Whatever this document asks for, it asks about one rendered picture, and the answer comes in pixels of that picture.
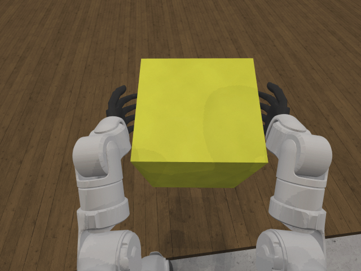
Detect robot left shin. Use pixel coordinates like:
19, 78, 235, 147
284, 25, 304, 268
150, 252, 164, 258

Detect left robot thigh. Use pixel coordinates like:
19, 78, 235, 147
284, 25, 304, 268
141, 255, 169, 271

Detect robot left upper arm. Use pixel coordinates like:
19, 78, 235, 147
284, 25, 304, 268
78, 230, 142, 271

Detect robot right hand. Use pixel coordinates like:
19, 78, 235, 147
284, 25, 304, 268
258, 82, 290, 136

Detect carton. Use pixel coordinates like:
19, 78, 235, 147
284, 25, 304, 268
130, 58, 268, 188

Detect robot left forearm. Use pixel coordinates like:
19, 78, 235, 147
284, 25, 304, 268
72, 116, 131, 271

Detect robot left hand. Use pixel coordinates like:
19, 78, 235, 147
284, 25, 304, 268
106, 85, 138, 134

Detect robot right forearm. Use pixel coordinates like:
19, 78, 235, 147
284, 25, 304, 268
266, 114, 332, 268

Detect robot right upper arm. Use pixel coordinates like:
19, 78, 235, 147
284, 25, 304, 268
256, 229, 327, 271

